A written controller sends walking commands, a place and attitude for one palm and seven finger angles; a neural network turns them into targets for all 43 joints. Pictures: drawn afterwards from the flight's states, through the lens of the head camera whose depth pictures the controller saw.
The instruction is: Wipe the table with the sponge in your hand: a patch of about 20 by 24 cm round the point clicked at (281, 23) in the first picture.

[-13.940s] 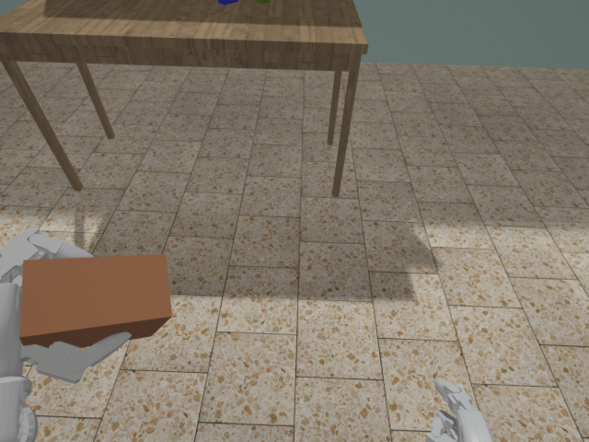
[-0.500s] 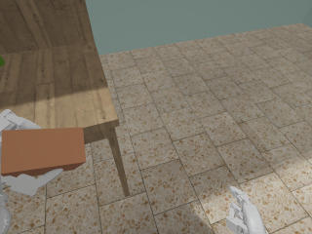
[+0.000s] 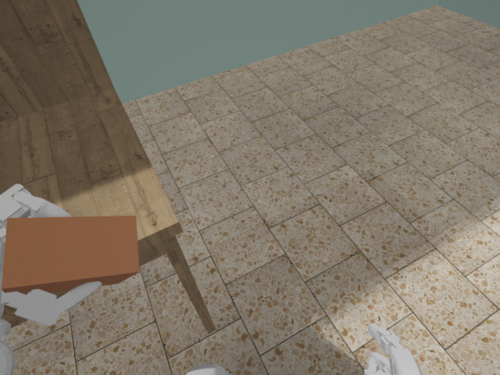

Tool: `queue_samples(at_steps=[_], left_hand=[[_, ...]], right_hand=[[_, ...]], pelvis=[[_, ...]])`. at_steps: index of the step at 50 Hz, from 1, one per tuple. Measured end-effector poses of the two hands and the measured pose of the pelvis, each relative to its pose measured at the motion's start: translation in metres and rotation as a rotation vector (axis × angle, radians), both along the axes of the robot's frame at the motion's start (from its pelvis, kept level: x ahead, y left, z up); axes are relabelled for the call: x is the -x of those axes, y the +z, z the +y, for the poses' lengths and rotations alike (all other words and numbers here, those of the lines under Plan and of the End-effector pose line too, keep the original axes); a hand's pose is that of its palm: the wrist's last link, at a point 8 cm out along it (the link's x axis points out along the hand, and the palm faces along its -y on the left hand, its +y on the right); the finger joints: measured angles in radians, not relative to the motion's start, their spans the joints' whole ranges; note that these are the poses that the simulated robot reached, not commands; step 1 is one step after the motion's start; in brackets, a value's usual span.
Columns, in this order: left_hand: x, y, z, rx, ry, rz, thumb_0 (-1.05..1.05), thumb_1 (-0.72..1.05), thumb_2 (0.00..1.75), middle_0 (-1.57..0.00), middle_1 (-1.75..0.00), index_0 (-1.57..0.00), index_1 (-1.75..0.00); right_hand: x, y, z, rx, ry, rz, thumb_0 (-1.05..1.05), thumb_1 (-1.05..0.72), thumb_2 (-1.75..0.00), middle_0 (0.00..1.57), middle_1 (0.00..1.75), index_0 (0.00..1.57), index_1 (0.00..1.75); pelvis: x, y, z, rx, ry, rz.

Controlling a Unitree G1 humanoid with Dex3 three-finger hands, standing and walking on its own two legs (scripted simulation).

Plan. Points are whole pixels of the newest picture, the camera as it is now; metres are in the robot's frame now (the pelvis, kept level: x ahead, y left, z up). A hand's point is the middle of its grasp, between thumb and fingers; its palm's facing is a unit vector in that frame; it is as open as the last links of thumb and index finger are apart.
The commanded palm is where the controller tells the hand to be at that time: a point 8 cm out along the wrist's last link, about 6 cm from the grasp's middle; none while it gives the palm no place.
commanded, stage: shuffle to correct the standing spot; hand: left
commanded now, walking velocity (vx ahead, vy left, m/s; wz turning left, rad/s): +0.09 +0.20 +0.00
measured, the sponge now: (91, 255) +0.24 +0.19 +0.15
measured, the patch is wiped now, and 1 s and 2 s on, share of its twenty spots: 0.00 0.00 0.00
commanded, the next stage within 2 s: come to a stop and stand still in 0.64 s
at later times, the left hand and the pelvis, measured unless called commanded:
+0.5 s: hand out of the picture +0.26 +0.36 +0.19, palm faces +0.40 -0.81 -0.43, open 10.2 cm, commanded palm +0.20 +0.40 +0.19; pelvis +0.04 +0.12 +0.00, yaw +0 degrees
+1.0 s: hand out of the picture +0.27 +0.48 +0.20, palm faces +0.39 -0.82 -0.41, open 10.2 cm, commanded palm +0.20 +0.52 +0.19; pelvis +0.04 +0.24 +0.01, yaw +0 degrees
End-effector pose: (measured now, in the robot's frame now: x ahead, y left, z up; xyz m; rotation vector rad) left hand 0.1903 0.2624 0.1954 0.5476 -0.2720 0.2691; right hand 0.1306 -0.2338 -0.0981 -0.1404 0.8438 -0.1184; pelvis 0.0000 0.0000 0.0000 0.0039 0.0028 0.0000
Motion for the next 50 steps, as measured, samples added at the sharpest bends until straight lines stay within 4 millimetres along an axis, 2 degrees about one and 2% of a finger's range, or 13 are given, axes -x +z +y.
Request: queue_samples(at_steps=[6, 11, 15, 19, 23, 26, 29, 31, 36, 41, 45, 50], left_hand=[[-0.001, 0.004, 0.034, -0.060, 0.051, 0.056, -0.01, -0.52, 0.99, -0.71, -1.35, -0.75, -1.34], [-0.014, 0.003, 0.068, -0.015, 0.084, 0.014, -0.01, -0.52, 0.99, -0.71, -1.35, -0.75, -1.34], [-0.028, -0.008, 0.097, 0.028, 0.058, -0.037, -0.01, -0.52, 0.99, -0.71, -1.35, -0.75, -1.34], [-0.038, -0.013, 0.121, 0.041, 0.045, -0.057, -0.01, -0.52, 0.99, -0.71, -1.35, -0.75, -1.34], [-0.036, 0.003, 0.130, 0.033, 0.037, -0.091, -0.02, -0.52, 0.99, -0.71, -1.35, -0.75, -1.34], [-0.029, 0.018, 0.135, -0.010, 0.032, -0.119, -0.02, -0.52, 1.00, -0.71, -1.35, -0.75, -1.34], [-0.023, 0.024, 0.149, -0.027, 0.055, -0.104, -0.01, -0.52, 1.00, -0.71, -1.35, -0.75, -1.34], [-0.021, 0.021, 0.164, -0.004, 0.085, -0.083, -0.01, -0.52, 1.00, -0.71, -1.35, -0.75, -1.34], [-0.029, -0.003, 0.209, 0.073, 0.168, -0.033, -0.01, -0.52, 1.00, -0.71, -1.35, -0.75, -1.34], [-0.041, -0.025, 0.235, 0.143, 0.112, -0.025, -0.01, -0.52, 1.00, -0.71, -1.35, -0.75, -1.34], [-0.043, -0.016, 0.245, 0.097, 0.034, -0.039, -0.02, -0.52, 1.00, -0.71, -1.35, -0.75, -1.34], [-0.036, 0.017, 0.257, 0.025, 0.019, -0.117, -0.02, -0.52, 1.00, -0.71, -1.35, -0.74, -1.34]], right_hand=[[-0.009, 0.011, -0.002, 0.065, -0.027, 0.036, 0.01, -0.90, -0.90, 0.20, 0.30, 0.20, 0.29], [-0.033, 0.017, 0.018, 0.114, -0.023, 0.004, 0.01, -0.91, -0.90, 0.20, 0.30, 0.19, 0.29], [-0.061, 0.021, 0.050, 0.140, -0.033, -0.075, 0.01, -0.91, -0.90, 0.20, 0.30, 0.19, 0.29], [-0.085, 0.031, 0.097, 0.097, -0.003, -0.152, 0.01, -0.91, -0.90, 0.20, 0.30, 0.19, 0.29], [-0.100, 0.037, 0.142, 0.025, 0.061, -0.218, 0.01, -0.90, -0.90, 0.20, 0.30, 0.19, 0.29], [-0.106, 0.032, 0.165, -0.019, 0.102, -0.241, 0.01, -0.90, -0.90, 0.20, 0.30, 0.20, 0.30], [-0.106, 0.023, 0.180, -0.038, 0.120, -0.201, 0.01, -0.90, -0.90, 0.20, 0.30, 0.20, 0.30], [-0.100, 0.020, 0.186, -0.038, 0.119, -0.150, 0.01, -0.90, -0.90, 0.20, 0.30, 0.20, 0.30], [-0.079, 0.021, 0.190, 0.033, 0.089, -0.048, 0.01, -0.90, -0.90, 0.20, 0.30, 0.20, 0.30], [-0.069, 0.020, 0.198, 0.135, -0.003, -0.051, 0.01, -0.90, -0.90, 0.20, 0.30, 0.20, 0.30], [-0.061, 0.029, 0.224, 0.122, -0.044, -0.079, 0.01, -0.91, -0.90, 0.20, 0.30, 0.19, 0.29], [-0.060, 0.032, 0.258, 0.055, -0.003, -0.104, 0.01, -0.90, -0.90, 0.20, 0.30, 0.20, 0.29]], pelvis=[[-0.015, 0.010, 0.022, -0.021, -0.010, 0.006], [-0.026, 0.008, 0.052, -0.031, -0.005, -0.017], [-0.038, -0.005, 0.085, -0.011, 0.000, -0.024], [-0.038, -0.008, 0.102, -0.027, -0.008, -0.026], [-0.040, -0.004, 0.117, -0.017, -0.005, -0.018], [-0.043, -0.006, 0.128, -0.017, 0.000, -0.014], [-0.046, -0.003, 0.142, 0.014, 0.010, -0.016], [-0.048, 0.001, 0.152, 0.001, 0.004, -0.012], [-0.050, 0.008, 0.178, -0.028, 0.007, -0.008], [-0.046, -0.006, 0.219, -0.008, 0.012, -0.029], [-0.043, -0.003, 0.233, -0.018, -0.007, -0.030], [-0.043, 0.006, 0.242, 0.013, 0.005, -0.024]])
